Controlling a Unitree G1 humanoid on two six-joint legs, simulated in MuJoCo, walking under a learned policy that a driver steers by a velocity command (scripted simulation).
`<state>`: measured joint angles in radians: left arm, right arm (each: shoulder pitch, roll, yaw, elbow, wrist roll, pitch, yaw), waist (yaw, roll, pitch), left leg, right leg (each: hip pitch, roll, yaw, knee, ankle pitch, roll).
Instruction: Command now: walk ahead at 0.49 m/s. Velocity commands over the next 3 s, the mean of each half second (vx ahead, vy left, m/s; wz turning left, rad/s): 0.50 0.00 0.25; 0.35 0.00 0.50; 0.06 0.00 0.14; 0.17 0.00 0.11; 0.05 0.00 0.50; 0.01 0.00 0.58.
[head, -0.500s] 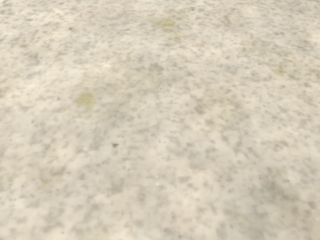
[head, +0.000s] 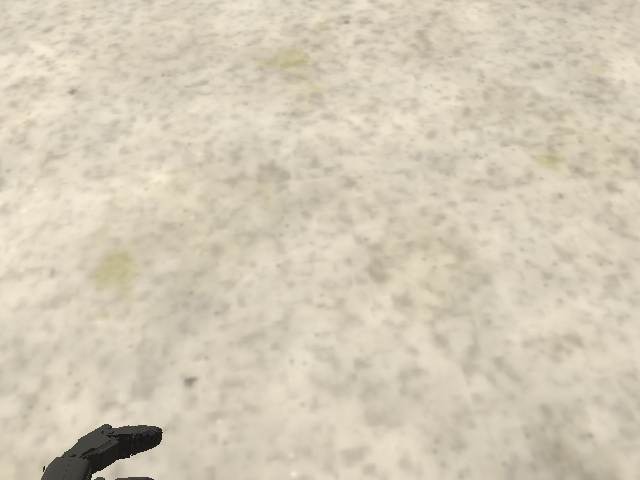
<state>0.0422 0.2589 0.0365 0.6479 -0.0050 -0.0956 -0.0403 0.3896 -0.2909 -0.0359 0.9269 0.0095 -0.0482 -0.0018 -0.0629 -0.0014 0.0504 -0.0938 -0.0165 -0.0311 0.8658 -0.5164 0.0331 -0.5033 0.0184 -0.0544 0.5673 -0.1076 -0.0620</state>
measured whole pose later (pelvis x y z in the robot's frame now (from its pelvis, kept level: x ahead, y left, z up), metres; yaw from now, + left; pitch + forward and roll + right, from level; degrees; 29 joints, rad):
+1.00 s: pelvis +0.55 +0.10 +0.00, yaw +26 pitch +3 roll -1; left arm 0.04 0.27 0.04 0.69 0.03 -0.10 -0.01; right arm 0.29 -0.32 -0.07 0.71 0.01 0.00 -0.04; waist -0.06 0.02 0.03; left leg -0.27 -0.13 -0.21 0.93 -0.57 0.01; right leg -0.48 0.05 0.02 0.51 -0.07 -0.03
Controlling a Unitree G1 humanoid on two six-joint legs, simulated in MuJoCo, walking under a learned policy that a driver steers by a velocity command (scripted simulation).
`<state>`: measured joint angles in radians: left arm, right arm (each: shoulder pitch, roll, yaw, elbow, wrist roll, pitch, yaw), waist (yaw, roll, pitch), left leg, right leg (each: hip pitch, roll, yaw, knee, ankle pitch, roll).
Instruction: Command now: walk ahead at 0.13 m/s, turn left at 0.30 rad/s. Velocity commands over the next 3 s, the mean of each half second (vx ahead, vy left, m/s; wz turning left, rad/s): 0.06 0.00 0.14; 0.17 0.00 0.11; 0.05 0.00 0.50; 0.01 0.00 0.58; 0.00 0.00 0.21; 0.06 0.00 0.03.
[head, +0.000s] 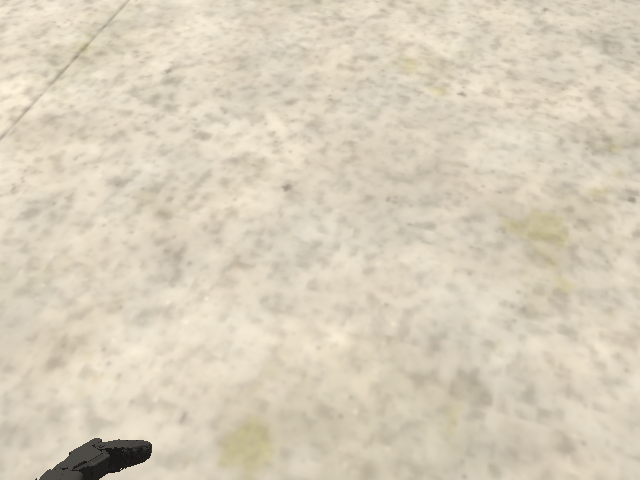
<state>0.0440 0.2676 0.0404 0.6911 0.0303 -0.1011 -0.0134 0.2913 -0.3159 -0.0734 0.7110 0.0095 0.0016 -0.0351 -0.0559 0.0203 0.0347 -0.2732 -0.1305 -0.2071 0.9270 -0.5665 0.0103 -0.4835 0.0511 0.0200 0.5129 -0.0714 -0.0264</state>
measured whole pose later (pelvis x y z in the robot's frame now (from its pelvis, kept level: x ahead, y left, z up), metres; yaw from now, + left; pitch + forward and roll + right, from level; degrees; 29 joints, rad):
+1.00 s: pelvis +0.18 +0.00 +0.02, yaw +6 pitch +1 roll +1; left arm 0.27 0.25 0.05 0.95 0.00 -0.05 0.02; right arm 0.24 -0.29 -0.08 0.73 0.03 -0.01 -0.02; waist 0.04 0.02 0.04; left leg -0.52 0.00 -0.04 0.93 -0.31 -0.03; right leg -0.09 0.00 -0.08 0.36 -0.28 -0.04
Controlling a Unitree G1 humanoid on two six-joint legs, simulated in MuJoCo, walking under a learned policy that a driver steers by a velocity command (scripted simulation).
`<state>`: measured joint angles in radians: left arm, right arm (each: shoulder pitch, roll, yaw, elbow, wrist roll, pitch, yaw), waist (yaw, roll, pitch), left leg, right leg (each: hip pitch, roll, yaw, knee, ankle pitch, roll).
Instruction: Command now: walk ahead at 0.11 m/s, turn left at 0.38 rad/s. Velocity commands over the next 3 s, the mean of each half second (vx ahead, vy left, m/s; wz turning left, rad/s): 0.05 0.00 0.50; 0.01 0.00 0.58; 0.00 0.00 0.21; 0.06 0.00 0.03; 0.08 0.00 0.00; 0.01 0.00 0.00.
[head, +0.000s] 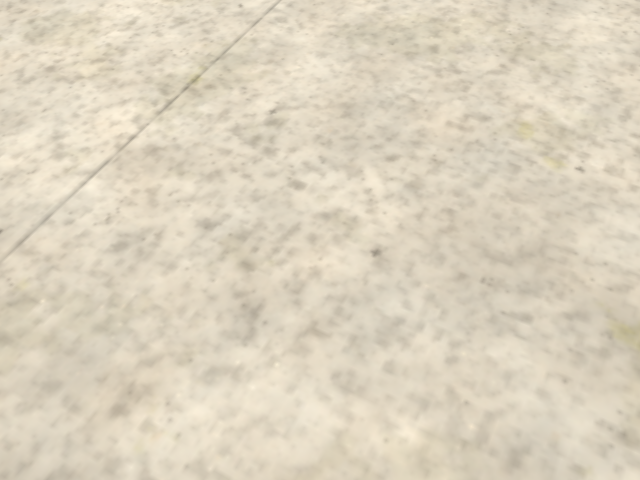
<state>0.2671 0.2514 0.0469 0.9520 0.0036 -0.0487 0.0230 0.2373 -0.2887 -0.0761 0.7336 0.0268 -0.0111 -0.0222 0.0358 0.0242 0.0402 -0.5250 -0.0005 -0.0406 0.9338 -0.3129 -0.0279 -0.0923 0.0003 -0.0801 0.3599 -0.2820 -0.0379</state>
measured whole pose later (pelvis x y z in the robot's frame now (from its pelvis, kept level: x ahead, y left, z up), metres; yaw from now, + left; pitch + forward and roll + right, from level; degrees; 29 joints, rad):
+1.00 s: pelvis +0.12 +0.01 +0.00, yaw +34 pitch +2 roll +0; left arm 0.16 0.28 0.07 0.73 -0.01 0.02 0.03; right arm 0.17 -0.30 -0.08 0.58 0.02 0.07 0.01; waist 0.03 0.00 0.06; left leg -0.42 0.03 0.00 0.78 -0.37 -0.07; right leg -0.22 -0.09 -0.12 0.45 -0.26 0.02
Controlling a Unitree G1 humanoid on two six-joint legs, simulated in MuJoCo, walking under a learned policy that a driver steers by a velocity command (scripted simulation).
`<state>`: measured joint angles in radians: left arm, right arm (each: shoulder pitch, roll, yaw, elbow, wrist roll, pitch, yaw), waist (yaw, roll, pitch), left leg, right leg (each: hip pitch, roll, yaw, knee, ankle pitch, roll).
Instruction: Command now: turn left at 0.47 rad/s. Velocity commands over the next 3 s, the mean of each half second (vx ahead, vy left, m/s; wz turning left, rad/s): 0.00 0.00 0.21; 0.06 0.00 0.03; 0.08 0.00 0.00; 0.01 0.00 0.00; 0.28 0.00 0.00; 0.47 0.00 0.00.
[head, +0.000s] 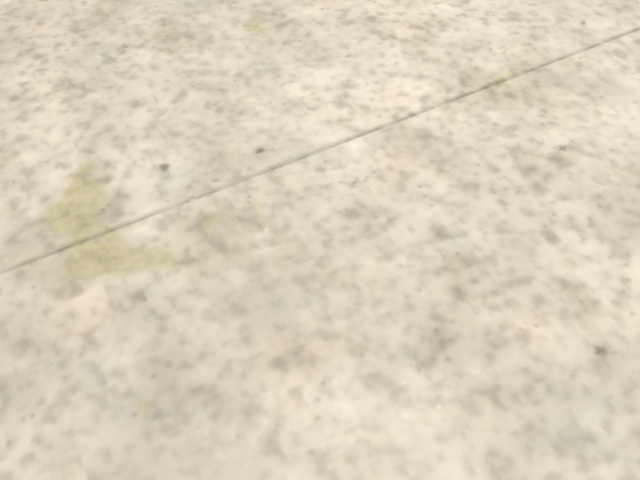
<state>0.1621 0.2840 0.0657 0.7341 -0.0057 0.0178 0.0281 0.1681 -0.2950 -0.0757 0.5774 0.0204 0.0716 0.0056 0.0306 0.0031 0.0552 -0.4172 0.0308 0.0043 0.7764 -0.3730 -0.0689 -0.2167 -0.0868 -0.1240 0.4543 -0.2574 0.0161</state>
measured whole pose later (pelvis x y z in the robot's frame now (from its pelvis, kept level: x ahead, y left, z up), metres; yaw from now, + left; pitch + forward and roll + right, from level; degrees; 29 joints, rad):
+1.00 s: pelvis +0.04 +0.02 -0.01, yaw +4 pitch +0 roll +0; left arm 0.29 0.25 0.03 0.86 -0.02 -0.06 0.02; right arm 0.26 -0.24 -0.05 0.93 0.02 -0.04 -0.02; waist 0.00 -0.01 -0.01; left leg -0.24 -0.03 -0.03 0.60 -0.35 0.05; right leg -0.23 -0.01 0.00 0.63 -0.42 -0.05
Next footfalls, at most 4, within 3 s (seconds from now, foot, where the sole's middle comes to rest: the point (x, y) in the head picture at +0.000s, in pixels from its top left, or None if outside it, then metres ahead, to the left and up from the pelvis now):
0.06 left None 0.05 0.13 -0.78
0.42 right None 0.06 -0.10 -0.78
1.32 left None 0.16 0.14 -0.78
2.78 right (378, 436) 0.54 -0.07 -0.78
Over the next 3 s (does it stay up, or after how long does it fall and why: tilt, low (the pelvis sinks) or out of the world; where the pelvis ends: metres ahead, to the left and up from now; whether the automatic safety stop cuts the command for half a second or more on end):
stays up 0.45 0.01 0.00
